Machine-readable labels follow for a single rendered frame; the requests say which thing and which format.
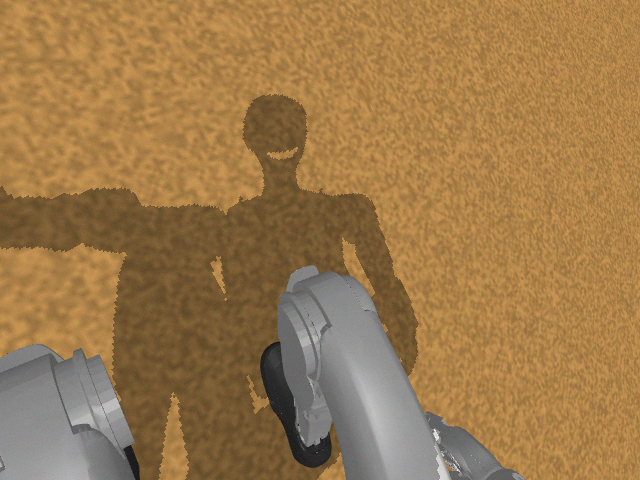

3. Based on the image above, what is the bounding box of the left robot foot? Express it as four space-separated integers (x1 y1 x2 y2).
124 445 140 480

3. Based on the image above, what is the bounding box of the right robot hand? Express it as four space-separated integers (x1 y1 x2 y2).
425 411 504 480

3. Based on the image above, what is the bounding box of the right robot foot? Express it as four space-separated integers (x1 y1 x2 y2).
260 341 332 468

